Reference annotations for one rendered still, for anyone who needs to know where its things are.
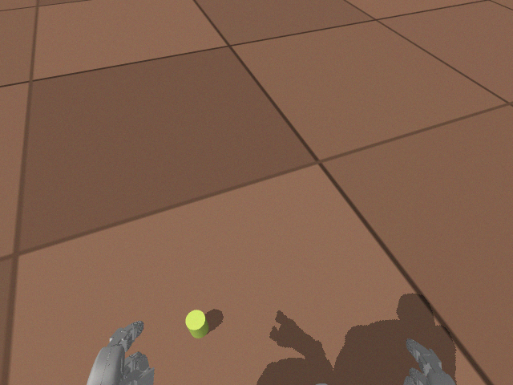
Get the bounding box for left robot hand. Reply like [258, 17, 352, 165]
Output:
[87, 321, 155, 385]

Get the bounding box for can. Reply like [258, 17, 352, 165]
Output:
[185, 310, 208, 338]

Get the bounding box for right robot hand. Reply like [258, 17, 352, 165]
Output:
[403, 338, 455, 385]

